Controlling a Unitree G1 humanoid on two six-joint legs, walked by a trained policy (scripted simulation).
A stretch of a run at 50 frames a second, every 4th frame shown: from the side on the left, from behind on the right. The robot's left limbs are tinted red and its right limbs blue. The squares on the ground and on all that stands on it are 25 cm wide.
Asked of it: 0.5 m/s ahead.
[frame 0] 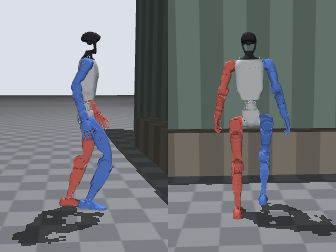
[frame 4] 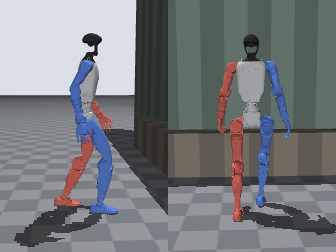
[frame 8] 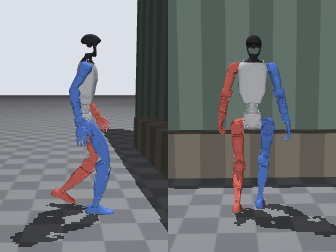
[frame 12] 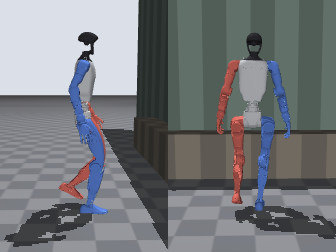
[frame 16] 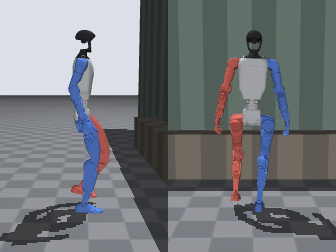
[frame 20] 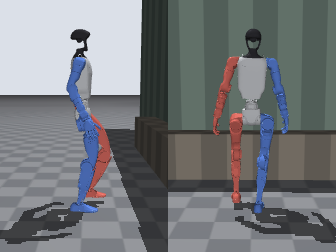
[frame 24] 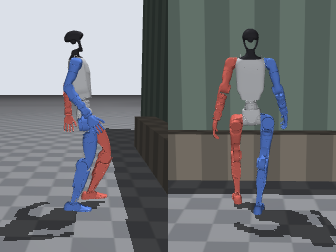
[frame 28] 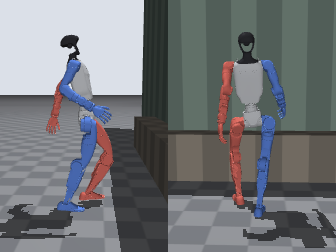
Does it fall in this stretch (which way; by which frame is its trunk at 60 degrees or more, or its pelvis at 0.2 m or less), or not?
no
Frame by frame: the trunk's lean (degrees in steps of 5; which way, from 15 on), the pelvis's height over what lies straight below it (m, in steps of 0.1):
0: 5, 0.8
4: 5, 0.8
8: 5, 0.8
12: 5, 0.8
16: 5, 0.8
20: 5, 0.8
24: 10, 0.8
28: 15 backward, 0.8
